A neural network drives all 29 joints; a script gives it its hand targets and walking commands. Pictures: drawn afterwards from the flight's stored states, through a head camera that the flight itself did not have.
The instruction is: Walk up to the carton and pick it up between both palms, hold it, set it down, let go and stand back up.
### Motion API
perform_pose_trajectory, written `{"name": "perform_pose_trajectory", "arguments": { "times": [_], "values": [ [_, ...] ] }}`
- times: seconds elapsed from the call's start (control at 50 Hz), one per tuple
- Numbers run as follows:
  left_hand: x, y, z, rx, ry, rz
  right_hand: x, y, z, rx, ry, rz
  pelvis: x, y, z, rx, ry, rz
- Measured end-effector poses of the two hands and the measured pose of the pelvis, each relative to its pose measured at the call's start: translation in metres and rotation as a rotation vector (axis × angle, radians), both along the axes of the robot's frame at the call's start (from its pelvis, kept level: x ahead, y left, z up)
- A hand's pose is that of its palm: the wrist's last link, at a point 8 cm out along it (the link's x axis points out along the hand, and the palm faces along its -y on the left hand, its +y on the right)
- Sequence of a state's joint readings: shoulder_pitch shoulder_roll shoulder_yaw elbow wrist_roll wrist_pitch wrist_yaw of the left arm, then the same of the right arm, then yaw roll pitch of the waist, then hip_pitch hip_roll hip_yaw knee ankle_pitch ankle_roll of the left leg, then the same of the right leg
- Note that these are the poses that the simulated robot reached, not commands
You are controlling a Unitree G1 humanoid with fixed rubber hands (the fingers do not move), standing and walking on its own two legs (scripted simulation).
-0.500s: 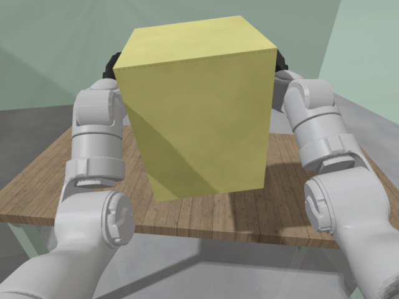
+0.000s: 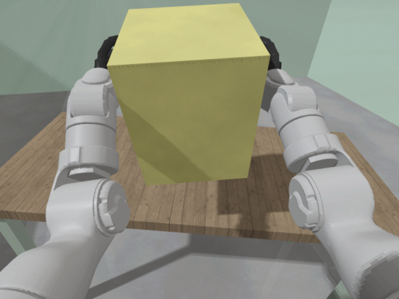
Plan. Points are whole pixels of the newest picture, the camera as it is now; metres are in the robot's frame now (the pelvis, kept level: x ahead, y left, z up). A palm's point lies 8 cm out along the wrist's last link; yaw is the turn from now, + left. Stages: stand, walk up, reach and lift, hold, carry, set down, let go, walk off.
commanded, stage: set down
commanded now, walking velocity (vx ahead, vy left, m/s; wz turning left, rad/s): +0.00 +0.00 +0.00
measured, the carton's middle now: (190, 97) +0.38 -0.01 +0.28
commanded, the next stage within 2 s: none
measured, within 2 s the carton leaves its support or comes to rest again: neither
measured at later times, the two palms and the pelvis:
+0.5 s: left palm (106, 96) +0.41 +0.15 +0.28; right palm (255, 107) +0.39 -0.14 +0.26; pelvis +0.00 +0.02 +0.00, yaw +0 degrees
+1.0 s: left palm (111, 107) +0.43 +0.15 +0.24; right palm (250, 118) +0.40 -0.14 +0.23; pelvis +0.01 +0.02 +0.00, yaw +0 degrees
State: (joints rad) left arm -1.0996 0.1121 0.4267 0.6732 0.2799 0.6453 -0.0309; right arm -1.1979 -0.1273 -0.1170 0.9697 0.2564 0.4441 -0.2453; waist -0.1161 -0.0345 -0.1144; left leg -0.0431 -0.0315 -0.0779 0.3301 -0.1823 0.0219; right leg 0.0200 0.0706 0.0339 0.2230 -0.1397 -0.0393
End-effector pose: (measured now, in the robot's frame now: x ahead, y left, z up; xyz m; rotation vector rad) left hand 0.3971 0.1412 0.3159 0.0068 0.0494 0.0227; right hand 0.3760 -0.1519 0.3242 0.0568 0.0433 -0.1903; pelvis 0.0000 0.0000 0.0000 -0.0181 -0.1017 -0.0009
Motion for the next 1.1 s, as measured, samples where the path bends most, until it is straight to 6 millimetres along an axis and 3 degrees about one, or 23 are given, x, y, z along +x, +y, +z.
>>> {"name": "perform_pose_trajectory", "arguments": {
  "times": [0.32, 0.74, 1.1],
  "values": [
    [0.012, 0.009, -0.033, 0.047, -0.001, 0.015, 0.014, 0.009, -0.055, -0.02, -0.002, 0.009, 0.004, 0.007, -0.001, -0.008, -0.018, 0.012],
    [0.018, 0.008, -0.049, 0.074, 0.05, 0.005, 0.014, 0.011, -0.071, -0.019, 0.036, -0.007, 0.001, 0.017, 0.0, -0.003, -0.014, -0.005],
    [0.034, 0.007, -0.081, 0.07, 0.09, -0.01, 0.025, 0.01, -0.107, -0.019, 0.072, -0.022, 0.005, 0.016, 0.0, -0.006, 0.024, 0.004]
  ]
}}
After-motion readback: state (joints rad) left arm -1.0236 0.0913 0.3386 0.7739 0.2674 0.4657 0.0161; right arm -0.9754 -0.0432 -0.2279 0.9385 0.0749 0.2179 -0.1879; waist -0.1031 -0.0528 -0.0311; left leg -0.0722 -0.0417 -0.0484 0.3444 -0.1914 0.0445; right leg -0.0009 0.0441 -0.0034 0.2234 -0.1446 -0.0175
